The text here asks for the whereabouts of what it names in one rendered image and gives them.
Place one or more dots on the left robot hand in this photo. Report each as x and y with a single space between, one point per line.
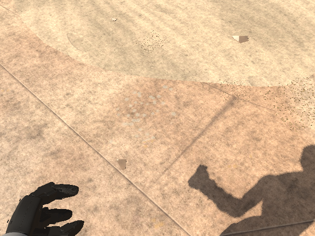
32 219

